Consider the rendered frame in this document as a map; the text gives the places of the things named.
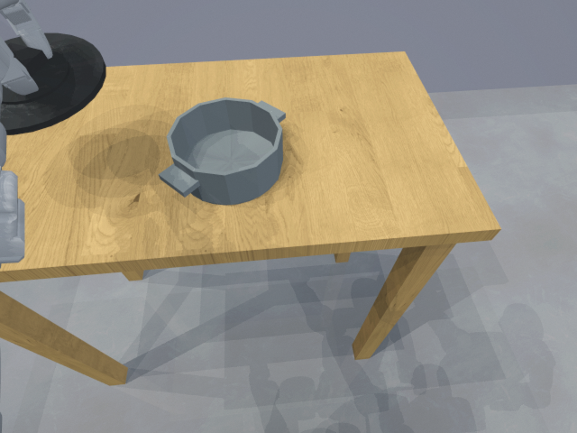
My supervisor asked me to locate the robot left hand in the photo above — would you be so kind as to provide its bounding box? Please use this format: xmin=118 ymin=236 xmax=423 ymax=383
xmin=0 ymin=0 xmax=52 ymax=95

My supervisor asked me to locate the table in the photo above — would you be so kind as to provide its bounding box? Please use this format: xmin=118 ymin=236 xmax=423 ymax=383
xmin=0 ymin=51 xmax=501 ymax=386

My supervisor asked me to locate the pot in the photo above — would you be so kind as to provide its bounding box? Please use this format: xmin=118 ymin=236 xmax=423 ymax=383
xmin=158 ymin=97 xmax=286 ymax=205

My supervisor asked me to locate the robot left upper arm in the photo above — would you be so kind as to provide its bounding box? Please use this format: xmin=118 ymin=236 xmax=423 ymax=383
xmin=0 ymin=166 xmax=25 ymax=433

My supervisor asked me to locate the knob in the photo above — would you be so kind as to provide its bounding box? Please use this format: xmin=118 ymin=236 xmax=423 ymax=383
xmin=7 ymin=43 xmax=49 ymax=77

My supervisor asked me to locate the lid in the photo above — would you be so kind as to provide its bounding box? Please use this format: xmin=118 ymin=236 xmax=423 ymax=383
xmin=0 ymin=33 xmax=106 ymax=135

